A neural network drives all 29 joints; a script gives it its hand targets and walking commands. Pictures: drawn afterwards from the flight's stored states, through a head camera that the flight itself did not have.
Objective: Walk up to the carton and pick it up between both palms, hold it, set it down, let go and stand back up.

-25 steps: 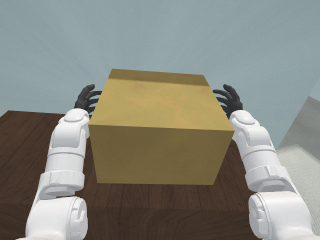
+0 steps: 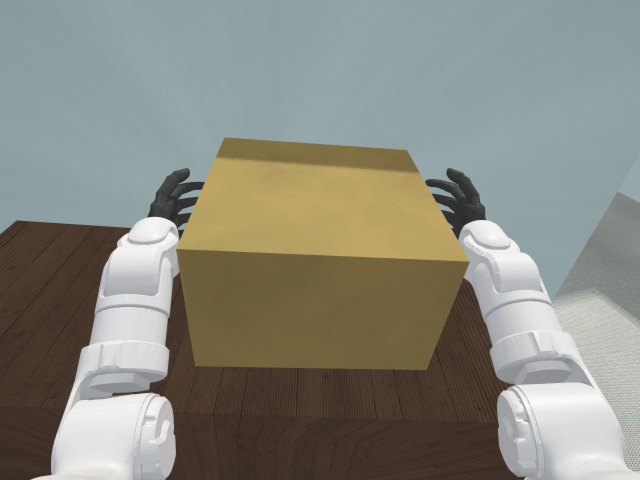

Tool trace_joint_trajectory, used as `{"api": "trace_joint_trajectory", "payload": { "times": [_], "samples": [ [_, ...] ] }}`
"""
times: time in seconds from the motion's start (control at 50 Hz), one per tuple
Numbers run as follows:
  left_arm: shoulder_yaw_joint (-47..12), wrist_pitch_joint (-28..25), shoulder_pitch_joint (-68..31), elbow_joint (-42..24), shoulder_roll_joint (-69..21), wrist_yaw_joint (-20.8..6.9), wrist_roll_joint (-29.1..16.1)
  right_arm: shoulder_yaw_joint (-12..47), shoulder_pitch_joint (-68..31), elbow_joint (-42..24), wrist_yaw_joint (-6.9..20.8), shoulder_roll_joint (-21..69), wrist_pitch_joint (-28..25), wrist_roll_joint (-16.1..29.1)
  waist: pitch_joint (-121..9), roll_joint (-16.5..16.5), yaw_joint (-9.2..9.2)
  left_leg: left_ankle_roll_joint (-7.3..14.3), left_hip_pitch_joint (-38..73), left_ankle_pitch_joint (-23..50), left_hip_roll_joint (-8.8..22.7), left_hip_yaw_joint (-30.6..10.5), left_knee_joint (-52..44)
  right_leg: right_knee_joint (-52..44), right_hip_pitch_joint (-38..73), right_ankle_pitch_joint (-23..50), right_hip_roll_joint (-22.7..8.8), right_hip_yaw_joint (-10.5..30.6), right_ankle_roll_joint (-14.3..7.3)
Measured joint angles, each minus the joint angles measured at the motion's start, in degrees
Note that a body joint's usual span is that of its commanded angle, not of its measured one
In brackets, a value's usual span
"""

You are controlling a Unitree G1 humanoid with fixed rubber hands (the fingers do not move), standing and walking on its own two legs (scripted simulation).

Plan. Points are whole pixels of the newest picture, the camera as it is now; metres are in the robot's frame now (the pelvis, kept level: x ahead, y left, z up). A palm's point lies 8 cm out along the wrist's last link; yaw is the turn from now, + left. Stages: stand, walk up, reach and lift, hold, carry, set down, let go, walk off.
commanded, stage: hold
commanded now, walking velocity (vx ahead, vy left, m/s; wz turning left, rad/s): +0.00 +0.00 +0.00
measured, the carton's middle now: (315, 242) +0.39 +0.04 +0.16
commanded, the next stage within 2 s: set down in 0.14 s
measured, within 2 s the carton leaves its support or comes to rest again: neither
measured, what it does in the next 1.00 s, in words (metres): stands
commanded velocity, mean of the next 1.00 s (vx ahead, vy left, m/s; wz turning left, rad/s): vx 0.00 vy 0.00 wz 0.00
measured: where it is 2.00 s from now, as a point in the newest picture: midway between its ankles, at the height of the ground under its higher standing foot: outside the picture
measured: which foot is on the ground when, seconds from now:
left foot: down 0.00-1.00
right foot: down 0.00-1.00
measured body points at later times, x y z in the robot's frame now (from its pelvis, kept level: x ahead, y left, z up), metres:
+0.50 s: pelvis +0.01 +0.00 +0.00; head -0.08 +0.02 +0.44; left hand +0.36 +0.23 +0.21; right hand +0.40 -0.15 +0.24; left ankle +0.05 +0.12 -0.75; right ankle +0.00 -0.13 -0.75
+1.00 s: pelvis +0.03 -0.01 +0.00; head -0.01 +0.01 +0.45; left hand +0.39 +0.22 +0.15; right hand +0.44 -0.16 +0.19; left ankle +0.05 +0.12 -0.75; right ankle +0.00 -0.13 -0.75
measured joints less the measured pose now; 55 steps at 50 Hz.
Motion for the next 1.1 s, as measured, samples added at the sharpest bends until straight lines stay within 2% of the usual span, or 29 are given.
{"api": "trace_joint_trajectory", "payload": {
  "times": [0.32,0.4,0.58,0.8,0.96,1.1],
  "samples": [
    [0.59,0.16,0.06,-1.89,0.00,-0.04,0.14,0.00,-1.07,-0.70,-0.09,0.00,-0.03,0.00,0.27,0.11,0.00,0.00,0.54,0.00,-0.01,0.00,-0.26,-0.31,0.56,-0.01,0.00,0.00,0.00],
    [1.28,-0.75,0.06,-1.92,0.01,-1.35,1.31,-0.03,-1.78,-0.71,-0.04,0.04,-0.34,0.00,0.27,0.16,0.00,0.00,0.56,0.00,-0.01,0.00,-0.47,-0.41,0.53,-0.03,0.00,0.00,0.00],
    [2.84,-3.47,0.06,-1.90,-0.02,-4.35,4.47,-1.58,-1.82,-0.72,0.17,1.36,-5.13,0.00,0.78,0.02,0.00,-0.15,0.64,-0.01,-0.01,0.01,-1.43,-0.45,0.17,-0.56,0.00,0.00,-0.13],
    [2.84,-6.50,1.94,-2.10,-0.84,-4.11,4.71,-2.01,-1.48,-0.70,0.80,1.51,-8.63,0.00,3.60,0.04,0.00,-0.61,1.21,-0.05,-0.01,0.03,-3.07,-1.23,0.35,-1.17,0.00,0.00,-0.40],
    [2.85,-7.54,6.78,-6.24,-2.04,-3.07,4.72,-2.01,1.08,-0.70,1.87,2.76,-11.64,0.00,4.58,0.20,0.00,-0.78,1.73,-0.59,-0.01,0.04,-3.19,-2.05,1.21,-1.32,0.00,0.00,-0.41],
    [2.85,-8.31,7.81,-6.87,-2.44,-2.80,4.71,-2.01,2.18,-0.70,2.17,3.03,-13.10,0.00,4.71,0.18,0.00,-0.80,2.11,-0.60,-0.01,0.04,-3.19,-1.92,1.53,-1.32,0.00,0.00,-0.42]
  ]
}}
